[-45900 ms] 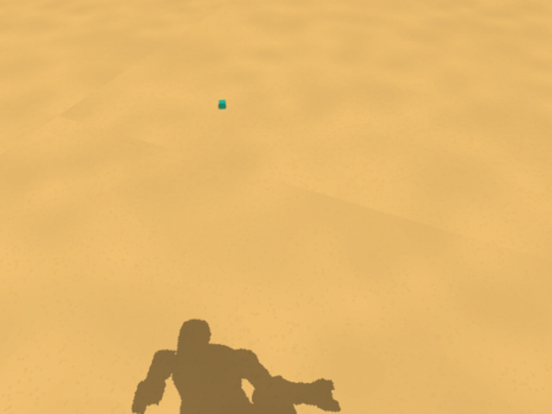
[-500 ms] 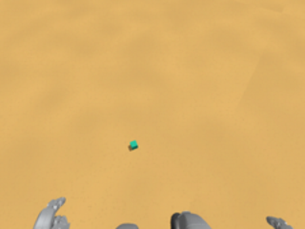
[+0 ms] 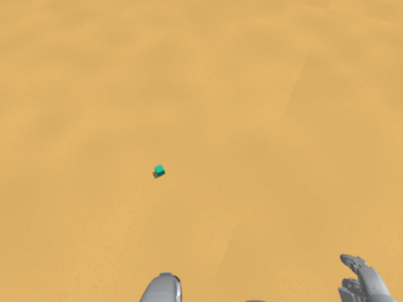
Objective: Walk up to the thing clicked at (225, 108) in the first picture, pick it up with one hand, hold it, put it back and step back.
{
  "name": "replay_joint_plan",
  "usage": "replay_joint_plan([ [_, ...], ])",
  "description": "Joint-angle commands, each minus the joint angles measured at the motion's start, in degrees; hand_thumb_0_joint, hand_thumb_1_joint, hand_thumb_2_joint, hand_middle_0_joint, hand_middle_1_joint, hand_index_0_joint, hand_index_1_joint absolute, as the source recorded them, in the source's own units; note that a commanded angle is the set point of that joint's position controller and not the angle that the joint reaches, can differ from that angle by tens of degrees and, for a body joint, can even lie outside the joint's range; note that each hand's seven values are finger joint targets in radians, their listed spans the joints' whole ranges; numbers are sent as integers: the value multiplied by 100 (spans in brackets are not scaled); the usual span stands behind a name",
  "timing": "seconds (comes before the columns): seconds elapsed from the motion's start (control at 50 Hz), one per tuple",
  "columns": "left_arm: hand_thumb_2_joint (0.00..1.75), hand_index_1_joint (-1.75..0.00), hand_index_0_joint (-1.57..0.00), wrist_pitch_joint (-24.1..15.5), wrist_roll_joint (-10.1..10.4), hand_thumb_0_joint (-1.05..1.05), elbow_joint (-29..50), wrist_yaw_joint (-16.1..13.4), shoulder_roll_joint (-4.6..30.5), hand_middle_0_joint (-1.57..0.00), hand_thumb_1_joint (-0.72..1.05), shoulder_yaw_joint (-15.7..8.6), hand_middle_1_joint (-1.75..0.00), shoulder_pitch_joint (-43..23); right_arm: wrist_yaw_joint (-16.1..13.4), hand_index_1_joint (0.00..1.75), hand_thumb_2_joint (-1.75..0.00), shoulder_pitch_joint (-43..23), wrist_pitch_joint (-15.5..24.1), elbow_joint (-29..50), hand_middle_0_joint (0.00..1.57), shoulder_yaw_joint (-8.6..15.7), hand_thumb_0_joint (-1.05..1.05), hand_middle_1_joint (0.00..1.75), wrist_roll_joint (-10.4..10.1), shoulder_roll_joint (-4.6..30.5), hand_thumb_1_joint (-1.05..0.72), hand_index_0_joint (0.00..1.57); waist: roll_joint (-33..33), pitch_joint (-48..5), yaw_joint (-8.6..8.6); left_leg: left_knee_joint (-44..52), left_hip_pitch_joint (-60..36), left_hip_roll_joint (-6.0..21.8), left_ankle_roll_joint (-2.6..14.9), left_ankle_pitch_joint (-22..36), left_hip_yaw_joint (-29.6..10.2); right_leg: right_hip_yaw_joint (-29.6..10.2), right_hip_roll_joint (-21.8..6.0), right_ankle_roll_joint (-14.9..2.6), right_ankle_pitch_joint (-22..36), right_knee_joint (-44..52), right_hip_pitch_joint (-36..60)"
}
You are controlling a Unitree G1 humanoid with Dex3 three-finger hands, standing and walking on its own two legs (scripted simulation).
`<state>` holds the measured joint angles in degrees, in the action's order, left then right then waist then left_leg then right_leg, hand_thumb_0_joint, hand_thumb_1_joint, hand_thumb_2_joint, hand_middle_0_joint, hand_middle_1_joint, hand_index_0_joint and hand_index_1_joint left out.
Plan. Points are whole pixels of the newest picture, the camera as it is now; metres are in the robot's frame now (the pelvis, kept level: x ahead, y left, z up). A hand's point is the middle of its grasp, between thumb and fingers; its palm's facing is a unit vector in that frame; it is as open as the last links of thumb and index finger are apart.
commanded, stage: step back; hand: left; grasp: from above
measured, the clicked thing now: (159, 170) +0.80 +0.27 -0.73
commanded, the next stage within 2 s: stand in 1.86 s
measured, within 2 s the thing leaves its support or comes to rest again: neither
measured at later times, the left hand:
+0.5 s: hand out of the picture -0.04 +0.23 -0.13, palm faces +0.10 -0.94 -0.33, open 7.4 cm
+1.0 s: hand out of the picture -0.24 +0.22 -0.13, palm faces +0.12 -0.89 -0.44, open 7.4 cm
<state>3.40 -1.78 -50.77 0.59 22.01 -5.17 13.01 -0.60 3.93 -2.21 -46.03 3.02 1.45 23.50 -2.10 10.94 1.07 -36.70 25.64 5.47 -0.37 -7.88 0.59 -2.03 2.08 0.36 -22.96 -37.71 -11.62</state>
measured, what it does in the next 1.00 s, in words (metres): walks backwards: left foot, then right foot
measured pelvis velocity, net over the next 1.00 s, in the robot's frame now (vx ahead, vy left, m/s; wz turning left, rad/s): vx -0.26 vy -0.07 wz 0.12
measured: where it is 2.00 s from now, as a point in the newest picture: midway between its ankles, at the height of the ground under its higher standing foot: outside the picture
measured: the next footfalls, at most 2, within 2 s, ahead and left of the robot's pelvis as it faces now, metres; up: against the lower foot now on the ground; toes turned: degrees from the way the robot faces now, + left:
left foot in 0.34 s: -0.09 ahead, +0.09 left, +0.00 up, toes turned +5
right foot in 0.68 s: -0.21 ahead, -0.20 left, +0.00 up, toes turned +5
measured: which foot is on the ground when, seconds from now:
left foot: down 0.00-0.02, up 0.04-0.32, down 0.34-0.72, up 0.74-0.96, down 0.98-1.00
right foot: down 0.00-0.36, up 0.38-0.66, down 0.68-1.00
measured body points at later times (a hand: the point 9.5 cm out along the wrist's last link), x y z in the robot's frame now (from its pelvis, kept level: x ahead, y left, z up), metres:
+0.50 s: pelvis -0.15 -0.03 +0.01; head -0.10 +0.00 +0.46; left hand -0.04 +0.28 -0.11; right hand -0.05 -0.33 -0.09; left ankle -0.13 +0.08 -0.71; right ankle -0.15 -0.17 -0.63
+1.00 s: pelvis -0.26 -0.07 +0.01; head -0.24 -0.08 +0.45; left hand -0.24 +0.27 -0.10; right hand -0.17 -0.38 -0.13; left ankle -0.27 +0.05 -0.72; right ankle -0.25 -0.21 -0.71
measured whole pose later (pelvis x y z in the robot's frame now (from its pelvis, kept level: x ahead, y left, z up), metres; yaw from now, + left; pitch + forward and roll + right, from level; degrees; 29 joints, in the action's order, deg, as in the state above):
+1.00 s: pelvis -0.26 -0.07 +0.01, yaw +7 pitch -2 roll +0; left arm -0.2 -2.8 -53.6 0.0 22.4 -4.1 13.7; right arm 0.9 14.1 -1.7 -56.2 3.0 1.7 22.6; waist -2.0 3.8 1.6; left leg -38.1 15.9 -1.4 -0.5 -22.4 -3.1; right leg 1.1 -2.7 0.7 -21.9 -39.2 -15.5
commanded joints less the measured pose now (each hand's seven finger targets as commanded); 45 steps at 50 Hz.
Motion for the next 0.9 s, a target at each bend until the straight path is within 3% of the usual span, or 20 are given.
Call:
replay_joint_plan([
  [0.0,90,-30,-20,-97,-139,0,677,-10,2209,-20,90,-581,-30,173,-198,30,-90,-58,25,507,20,350,0,30,-91,918,-90,20,2017,-772,331,-1954,405,-1107,-48,-2660,-489,-2892,-2400,-1496,-620,2451,-1310],
  [0.02,90,-30,-20,-110,-129,0,859,-45,2208,-20,90,-563,-30,-346,-237,30,-90,51,18,361,20,454,0,30,-59,1192,-90,20,2031,-344,196,-2751,31,-829,-54,-2543,-838,-3164,-2637,-1701,-903,2720,-2229],
  [0.1,90,-30,-20,-162,-94,0,1003,-122,1240,-20,90,-378,-30,-966,-180,30,-90,876,88,-24,20,276,0,30,-114,886,-90,20,1166,-710,-316,-3228,200,-1340,0,-1618,-879,-598,-1112,-804,1696,1546,-963],
  [0.16,90,-30,-20,-170,-132,0,1053,-174,1216,-20,90,-355,-30,-381,-207,30,-90,784,170,81,20,208,0,30,-109,861,-90,20,1333,-925,72,-2413,479,-1188,-116,-1921,-602,-732,-1293,-1036,2439,1223,137],
  [0.26,90,-30,-20,-69,-34,0,1162,-265,1228,-20,90,-341,-30,-377,-200,30,-90,1090,266,48,20,216,0,30,9,762,-90,20,1454,-1444,50,246,-224,-590,51,-1741,-279,-880,-1680,-1095,3695,334,1077],
  [0.3,90,-30,-20,31,31,0,1221,-199,1180,-20,90,-265,-30,-510,-183,30,-90,1417,281,-131,20,289,0,30,15,789,-90,20,1005,-1589,-80,1620,-1089,-735,103,-59,13,-536,-1336,-778,3079,-194,617],
  [0.32,90,-30,-20,59,48,0,1280,-173,959,-20,90,-192,-30,-466,-188,30,-90,1393,280,-134,20,370,0,30,85,1051,-90,20,395,-1583,-10,1516,-1593,-178,289,580,-830,-444,-1042,-511,2026,-463,-260],
  [0.34,90,-30,-20,62,104,0,1317,-153,776,-20,90,-150,-30,-302,-179,30,-90,1153,261,-40,20,467,0,30,119,1589,-90,20,-925,-1517,112,1594,-2007,1070,851,1513,-2503,136,-156,-216,64,-1472,-1505],
  [0.36,90,-30,-20,65,90,0,1357,-224,1022,-20,90,-248,-30,-700,-153,30,-90,940,245,129,20,528,0,30,86,2083,-90,20,-1137,-1396,-231,1627,-1063,1826,1733,1721,-3130,-303,91,-100,-1443,-2417,-1402],
  [0.38,90,-30,-20,71,42,0,1295,-241,1240,-20,90,-304,-30,-925,-202,30,-90,710,281,157,20,541,0,30,102,2029,-90,20,-995,-1137,-268,1742,-414,1998,1901,1557,-3412,-816,-12,-92,-1497,-3169,-1160],
  [0.44,90,-30,-20,91,132,0,1022,-176,1074,-20,90,-291,-30,-485,-258,30,-90,244,294,259,20,312,0,30,110,1295,-90,20,-296,-1096,145,1136,-959,931,1370,2423,-1429,-1026,299,-137,-698,-3868,-1563],
  [0.56,90,-30,-20,-173,72,0,887,-153,915,-20,90,-156,-30,-352,-161,30,-90,643,202,150,20,332,0,30,81,1144,-90,20,-811,-1423,-237,870,-2256,715,1392,1158,-1081,-259,-68,165,-675,-1287,-1496],
  [0.64,90,-30,-20,-375,43,0,238,-156,936,-20,90,-184,-30,297,-44,30,-90,349,19,126,20,386,0,30,80,1432,-90,20,-1099,-1674,-48,454,-1398,547,1083,-248,-806,371,-37,-61,419,1495,140],
  [0.66,90,-30,-20,-411,-7,0,42,-168,1068,-20,90,-246,-30,478,-29,30,-90,352,-21,85,20,323,0,30,44,1214,-90,20,-612,-1654,26,-121,-849,294,860,-602,-630,61,-42,-133,550,1719,569],
  [0.68,90,-30,-20,-447,-96,0,43,-171,1455,-20,90,-344,-30,478,-24,30,-90,386,-19,195,20,219,0,30,7,881,-90,20,444,-1409,15,-872,351,-208,512,-1662,-425,-1330,-715,-393,-115,1745,781],
  [0.7,90,-30,-20,-456,-134,0,251,-170,1897,-20,90,-427,-30,46,-37,30,-90,363,2,289,20,161,0,30,18,694,-90,20,1231,-1068,-32,-1367,1125,-762,123,-2346,-507,-2738,-1782,-789,-1266,2154,155],
  [0.72,90,-30,-20,-424,-144,0,433,-195,2280,-20,90,-475,-30,-360,-95,30,-90,-70,2,286,20,308,0,30,23,1044,-90,20,1418,-756,303,-1941,306,-579,0,-2513,-1104,-3400,-2605,-1544,-1704,2457,-1431],
  [0.74,90,-30,-20,-436,-120,0,469,-201,2080,-20,90,-424,-30,-777,-75,30,-90,29,21,127,20,387,0,30,-15,1252,-90,20,1249,-394,76,-2255,-46,-426,15,-2209,-1229,-3082,-2501,-1483,-1820,2455,-1959],
  [0.8,90,-30,-20,-532,-54,0,339,-204,1419,-20,90,-268,-30,-711,-14,30,-90,333,95,-185,20,249,0,30,-49,933,-90,20,886,-489,-92,-2206,149,-881,4,-1532,-939,-1173,-1356,-919,388,1676,-893],
  [0.88,90,-30,-20,-574,-119,0,222,-160,1579,-20,90,-325,-30,-224,64,30,-90,286,205,-223,20,208,0,30,24,927,-90,20,1349,-609,225,-922,222,-623,-98,-1930,-540,-1341,-1429,-982,-631,1710,-97],
])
